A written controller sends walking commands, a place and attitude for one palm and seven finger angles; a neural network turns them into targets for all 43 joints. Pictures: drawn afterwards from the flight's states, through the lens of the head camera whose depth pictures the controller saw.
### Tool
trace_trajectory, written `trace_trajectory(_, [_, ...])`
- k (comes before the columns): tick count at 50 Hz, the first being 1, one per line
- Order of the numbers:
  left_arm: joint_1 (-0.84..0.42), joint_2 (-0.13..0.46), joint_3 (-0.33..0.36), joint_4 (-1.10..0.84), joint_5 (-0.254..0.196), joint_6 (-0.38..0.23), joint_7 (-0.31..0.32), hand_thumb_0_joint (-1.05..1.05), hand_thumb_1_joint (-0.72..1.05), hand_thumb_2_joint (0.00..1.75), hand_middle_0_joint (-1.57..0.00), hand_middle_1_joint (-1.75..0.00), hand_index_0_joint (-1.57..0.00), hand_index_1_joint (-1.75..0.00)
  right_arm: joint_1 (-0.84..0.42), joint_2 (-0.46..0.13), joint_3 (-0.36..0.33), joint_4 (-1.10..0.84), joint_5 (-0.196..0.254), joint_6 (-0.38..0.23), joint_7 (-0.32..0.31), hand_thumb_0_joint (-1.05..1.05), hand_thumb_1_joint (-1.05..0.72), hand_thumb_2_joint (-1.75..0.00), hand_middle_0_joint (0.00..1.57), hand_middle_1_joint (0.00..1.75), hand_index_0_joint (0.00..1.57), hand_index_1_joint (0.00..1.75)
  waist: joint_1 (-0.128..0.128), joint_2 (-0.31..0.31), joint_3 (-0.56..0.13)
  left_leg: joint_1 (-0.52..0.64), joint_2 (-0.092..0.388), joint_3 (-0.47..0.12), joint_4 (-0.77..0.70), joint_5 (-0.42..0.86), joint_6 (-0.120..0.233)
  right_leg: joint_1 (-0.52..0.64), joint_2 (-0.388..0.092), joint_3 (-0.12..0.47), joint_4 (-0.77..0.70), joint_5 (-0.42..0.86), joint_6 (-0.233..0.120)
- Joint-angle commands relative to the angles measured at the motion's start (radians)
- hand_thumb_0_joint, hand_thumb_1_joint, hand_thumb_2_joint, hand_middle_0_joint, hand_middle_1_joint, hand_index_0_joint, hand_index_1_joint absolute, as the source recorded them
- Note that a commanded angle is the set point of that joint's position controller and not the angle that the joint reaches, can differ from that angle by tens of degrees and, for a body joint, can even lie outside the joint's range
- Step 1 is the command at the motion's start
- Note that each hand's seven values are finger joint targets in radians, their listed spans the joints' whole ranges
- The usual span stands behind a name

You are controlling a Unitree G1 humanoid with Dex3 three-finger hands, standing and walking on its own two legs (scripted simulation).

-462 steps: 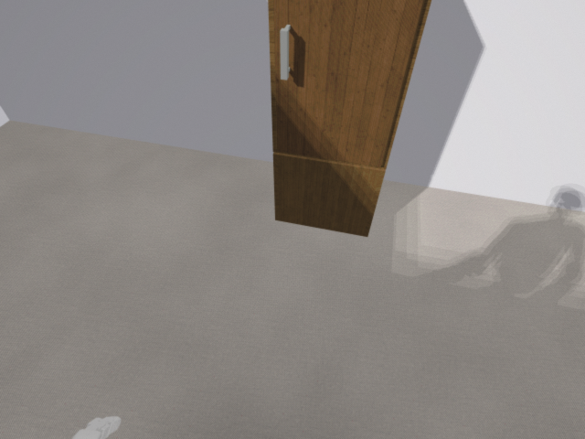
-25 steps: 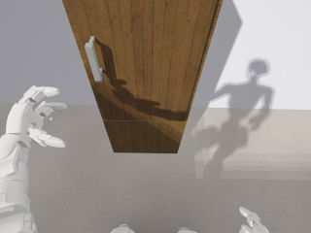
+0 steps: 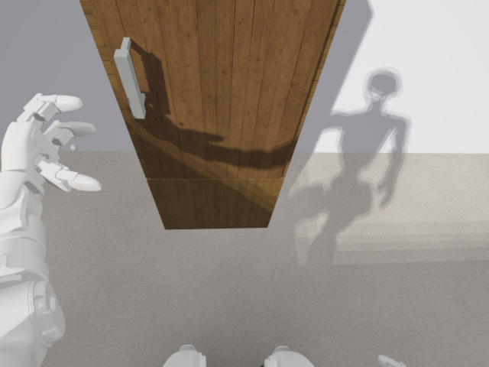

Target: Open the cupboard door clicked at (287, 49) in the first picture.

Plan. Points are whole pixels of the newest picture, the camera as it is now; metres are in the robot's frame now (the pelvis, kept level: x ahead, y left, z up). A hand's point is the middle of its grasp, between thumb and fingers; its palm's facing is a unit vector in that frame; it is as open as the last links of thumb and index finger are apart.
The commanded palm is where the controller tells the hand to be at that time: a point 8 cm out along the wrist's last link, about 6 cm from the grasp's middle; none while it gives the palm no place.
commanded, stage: move the hooked fingers beside the handle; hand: left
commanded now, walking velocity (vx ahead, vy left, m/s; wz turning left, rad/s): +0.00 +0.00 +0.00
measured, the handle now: (133, 80) +0.60 +0.20 +0.08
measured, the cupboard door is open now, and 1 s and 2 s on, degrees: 0 0 0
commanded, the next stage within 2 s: none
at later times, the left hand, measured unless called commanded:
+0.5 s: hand (90, 111) +0.51 +0.26 +0.09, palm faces +0.02 -1.00 -0.01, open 14.0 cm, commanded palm +0.50 +0.30 +0.08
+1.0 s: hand (96, 102) +0.55 +0.26 +0.07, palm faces +0.02 -1.00 +0.00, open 14.0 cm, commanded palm +0.53 +0.30 +0.08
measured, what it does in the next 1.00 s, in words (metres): stands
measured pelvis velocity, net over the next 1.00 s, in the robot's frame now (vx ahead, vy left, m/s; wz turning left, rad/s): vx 0.01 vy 0.01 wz -0.05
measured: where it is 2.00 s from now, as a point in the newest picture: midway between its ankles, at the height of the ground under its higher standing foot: outside the picture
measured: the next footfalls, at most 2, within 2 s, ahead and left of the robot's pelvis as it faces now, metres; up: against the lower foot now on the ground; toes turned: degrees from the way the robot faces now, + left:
none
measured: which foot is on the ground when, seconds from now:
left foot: down 0.00-1.00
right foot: down 0.00-1.00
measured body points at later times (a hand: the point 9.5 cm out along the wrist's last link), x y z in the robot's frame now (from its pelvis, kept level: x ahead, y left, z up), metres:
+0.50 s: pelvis +0.00 +0.00 -0.01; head +0.13 +0.03 +0.42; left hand +0.50 +0.31 +0.09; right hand -0.01 -0.27 -0.11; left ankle +0.01 +0.09 -0.69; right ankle +0.01 -0.12 -0.69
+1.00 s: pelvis +0.01 +0.01 -0.01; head +0.17 +0.04 +0.41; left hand +0.54 +0.31 +0.08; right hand -0.04 -0.25 -0.10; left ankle +0.01 +0.09 -0.69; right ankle +0.01 -0.12 -0.69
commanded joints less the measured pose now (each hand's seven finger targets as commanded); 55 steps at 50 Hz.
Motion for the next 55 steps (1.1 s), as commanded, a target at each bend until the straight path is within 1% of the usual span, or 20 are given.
trace_trajectory(1, [-0.434,0.305,0.023,-0.123,-0.013,-0.059,-0.006,0.00,-0.50,0.30,-0.30,-1.20,-0.30,-1.20,0.114,-0.186,-0.069,-0.060,-0.004,-0.008,-0.015,0.00,-0.90,-0.90,0.20,0.30,0.20,0.30,-0.013,0.120,-0.360,0.290,-0.016,-0.087,-0.096,0.349,-0.010,0.065,0.038,0.020,-0.062,0.259,-0.019])
trace_trajectory(2, [-0.437,0.327,0.037,-0.108,-0.009,-0.056,-0.007,0.00,-0.50,0.30,-0.30,-1.20,-0.30,-1.20,0.119,-0.189,-0.071,-0.060,-0.005,-0.002,-0.016,0.00,-0.90,-0.90,0.20,0.30,0.20,0.30,-0.011,0.114,-0.361,0.278,-0.016,-0.088,-0.093,0.342,-0.009,0.067,0.037,0.022,-0.062,0.256,-0.019])
trace_trajectory(5, [-0.494,0.297,0.007,-0.117,-0.006,-0.061,-0.010,0.00,-0.50,0.30,-0.30,-1.20,-0.30,-1.20,0.134,-0.188,-0.072,-0.058,-0.009,0.008,-0.011,0.00,-0.90,-0.90,0.20,0.30,0.20,0.30,-0.021,0.143,-0.404,0.323,-0.013,-0.097,-0.083,0.388,-0.013,0.039,0.040,0.016,-0.053,0.265,-0.019])
trace_trajectory(7, [-0.502,0.341,0.037,-0.098,0.000,-0.068,-0.003,0.00,-0.50,0.30,-0.30,-1.20,-0.30,-1.20,0.144,-0.194,-0.072,-0.053,-0.012,0.019,-0.012,0.00,-0.90,-0.90,0.20,0.30,0.20,0.30,-0.020,0.130,-0.407,0.309,-0.010,-0.101,-0.077,0.393,-0.013,0.036,0.040,0.016,-0.049,0.265,-0.019])
trace_trajectory(12, [-0.607,0.353,0.024,-0.047,0.020,-0.071,0.016,0.00,-0.50,0.30,-0.30,-1.20,-0.30,-1.20,0.168,-0.196,-0.068,-0.038,-0.015,0.039,-0.011,0.00,-0.90,-0.90,0.20,0.30,0.20,0.30,-0.054,0.120,-0.385,0.268,-0.011,-0.100,-0.066,0.348,-0.006,0.010,0.043,0.022,-0.050,0.241,-0.013])
trace_trajectory(14, [-0.637,0.412,0.052,-0.053,0.038,-0.076,0.024,0.00,-0.50,0.30,-0.30,-1.20,-0.30,-1.20,0.182,-0.202,-0.066,-0.035,-0.018,0.047,-0.012,0.00,-0.90,-0.90,0.20,0.30,0.20,0.30,-0.053,0.161,-0.424,0.289,-0.008,-0.105,-0.057,0.372,-0.008,0.002,0.043,0.025,-0.040,0.248,-0.016])
trace_trajectory(15, [-0.640,0.384,0.028,-0.024,0.043,-0.070,0.026,0.00,-0.50,0.30,-0.30,-1.20,-0.30,-1.20,0.184,-0.197,-0.064,-0.032,-0.018,0.049,-0.010,0.00,-0.90,-0.90,0.20,0.30,0.20,0.30,-0.061,0.169,-0.412,0.286,-0.009,-0.104,-0.054,0.365,-0.008,-0.014,0.044,0.022,-0.042,0.241,-0.016])
trace_trajectory(18, [-0.691,0.451,0.057,0.034,0.055,-0.062,0.028,0.00,-0.50,0.30,-0.30,-1.20,-0.30,-1.20,0.203,-0.208,-0.057,-0.026,-0.021,0.059,-0.014,0.00,-0.90,-0.90,0.20,0.30,0.20,0.30,-0.082,0.117,-0.380,0.209,-0.010,-0.103,-0.042,0.314,0.002,-0.003,0.046,0.030,-0.044,0.225,-0.012])
trace_trajectory(20, [-0.717,0.494,0.074,0.014,0.069,-0.064,0.029,0.00,-0.50,0.30,-0.30,-1.20,-0.30,-1.20,0.212,-0.210,-0.057,-0.031,-0.023,0.065,-0.014,0.00,-0.90,-0.90,0.20,0.30,0.20,0.30,-0.074,0.176,-0.443,0.241,-0.009,-0.105,-0.037,0.352,-0.002,0.002,0.045,0.031,-0.034,0.247,-0.013])
trace_trajectory(23, [-0.752,0.478,0.055,-0.005,0.075,-0.075,0.026,0.00,-0.50,0.30,-0.30,-1.20,-0.30,-1.20,0.233,-0.208,-0.056,-0.025,-0.033,0.073,-0.009,0.00,-0.90,-0.90,0.20,0.30,0.20,0.30,-0.083,0.237,-0.498,0.310,-0.002,-0.115,-0.015,0.446,-0.009,-0.038,0.049,0.022,-0.018,0.281,-0.018])
trace_trajectory(26, [-0.741,0.493,0.062,0.083,0.078,-0.045,0.024,0.00,-0.50,0.30,-0.30,-1.20,-0.30,-1.20,0.248,-0.215,-0.052,-0.023,-0.032,0.087,-0.006,0.00,-0.90,-0.90,0.20,0.30,0.20,0.30,-0.099,0.180,-0.454,0.243,-0.002,-0.109,-0.011,0.403,-0.003,-0.034,0.052,0.025,-0.030,0.270,-0.009])
trace_trajectory(29, [-0.788,0.554,0.075,0.119,0.096,-0.017,0.020,0.00,-0.50,0.30,-0.30,-1.20,-0.30,-1.20,0.263,-0.223,-0.044,-0.027,-0.032,0.099,-0.009,0.00,-0.90,-0.90,0.20,0.30,0.20,0.30,-0.116,0.167,-0.427,0.187,-0.002,-0.103,-0.007,0.383,0.005,-0.025,0.051,0.029,-0.031,0.279,-0.006])
trace_trajectory(31, [-0.788,0.569,0.077,0.100,0.111,-0.016,0.021,0.00,-0.50,0.30,-0.30,-1.20,-0.30,-1.20,0.277,-0.221,-0.046,-0.034,-0.037,0.105,-0.007,0.00,-0.90,-0.90,0.20,0.30,0.20,0.30,-0.110,0.196,-0.465,0.206,-0.003,-0.104,0.001,0.418,0.005,-0.022,0.051,0.029,-0.024,0.303,-0.007])
trace_trajectory(34, [-0.873,0.585,0.075,0.060,0.121,-0.034,0.028,0.00,-0.50,0.30,-0.30,-1.20,-0.30,-1.20,0.298,-0.222,-0.044,-0.022,-0.045,0.114,-0.003,0.00,-0.90,-0.90,0.20,0.30,0.20,0.30,-0.130,0.248,-0.500,0.268,0.008,-0.119,0.019,0.478,-0.003,-0.074,0.057,0.021,-0.014,0.310,-0.009])
trace_trajectory(41, [-0.761,0.539,0.069,0.105,0.113,-0.005,0.012,0.00,-0.50,0.30,-0.30,-1.20,-0.30,-1.20,0.314,-0.221,-0.047,-0.031,-0.047,0.131,0.010,0.00,-0.90,-0.90,0.20,0.30,0.20,0.30,-0.110,0.243,-0.514,0.276,0.009,-0.114,0.020,0.515,-0.004,-0.066,0.063,0.013,-0.016,0.332,-0.010])
trace_trajectory(44, [-0.733,0.600,0.117,0.054,0.113,-0.008,0.015,0.00,-0.50,0.30,-0.30,-1.20,-0.30,-1.20,0.318,-0.224,-0.050,-0.044,-0.048,0.140,0.012,0.00,-0.90,-0.90,0.20,0.30,0.20,0.30,-0.092,0.245,-0.537,0.286,0.011,-0.112,0.018,0.553,-0.006,-0.038,0.067,0.012,-0.012,0.364,-0.012])
trace_trajectory(46, [-0.739,0.567,0.106,0.026,0.101,-0.017,0.020,0.00,-0.50,0.30,-0.30,-1.20,-0.30,-1.20,0.311,-0.217,-0.052,-0.048,-0.048,0.142,0.015,0.00,-0.90,-0.90,0.20,0.30,0.20,0.30,-0.101,0.217,-0.530,0.268,0.008,-0.102,0.018,0.538,0.000,-0.016,0.069,0.015,-0.017,0.383,-0.007])
trace_trajectory(49, [-0.769,0.614,0.144,-0.007,0.100,-0.041,0.030,0.00,-0.50,0.30,-0.30,-1.20,-0.30,-1.20,0.309,-0.222,-0.056,-0.046,-0.049,0.141,0.017,0.00,-0.90,-0.90,0.20,0.30,0.20,0.30,-0.099,0.238,-0.535,0.279,0.010,-0.107,0.019,0.533,-0.001,-0.018,0.073,0.016,-0.015,0.375,-0.013])
trace_trajectory(54, [-0.754,0.553,0.096,-0.005,0.105,-0.049,0.029,0.00,-0.50,0.30,-0.30,-1.20,-0.30,-1.20,0.301,-0.213,-0.055,-0.033,-0.045,0.146,0.019,0.00,-0.90,-0.90,0.20,0.30,0.20,0.30,-0.101,0.297,-0.522,0.357,0.014,-0.117,0.020,0.592,-0.013,-0.073,0.072,0.009,-0.022,0.355,-0.013])
trace_trajectory(55, [-0.745,0.499,0.057,0.022,0.102,-0.039,0.023,0.00,-0.50,0.30,-0.30,-1.20,-0.30,-1.20,0.298,-0.207,-0.053,-0.030,-0.043,0.148,0.020,0.00,-0.90,-0.90,0.20,0.30,0.20,0.30,-0.111,0.285,-0.490,0.352,0.014,-0.117,0.018,0.572,-0.013,-0.092,0.073,0.006,-0.028,0.337,-0.012])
